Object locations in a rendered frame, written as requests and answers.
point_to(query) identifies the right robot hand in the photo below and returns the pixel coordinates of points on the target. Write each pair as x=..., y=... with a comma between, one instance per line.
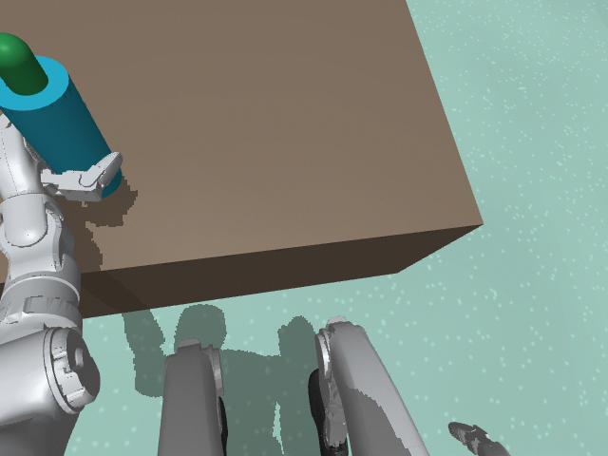
x=476, y=440

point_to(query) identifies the bottle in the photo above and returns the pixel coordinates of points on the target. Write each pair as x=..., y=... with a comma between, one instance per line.
x=39, y=98

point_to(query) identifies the right robot foot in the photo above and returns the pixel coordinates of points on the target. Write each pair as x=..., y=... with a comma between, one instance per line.
x=318, y=414

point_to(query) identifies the left robot hand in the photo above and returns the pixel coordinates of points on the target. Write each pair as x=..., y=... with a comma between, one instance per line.
x=23, y=171

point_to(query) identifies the left robot arm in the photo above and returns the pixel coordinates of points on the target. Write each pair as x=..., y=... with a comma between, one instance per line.
x=47, y=375

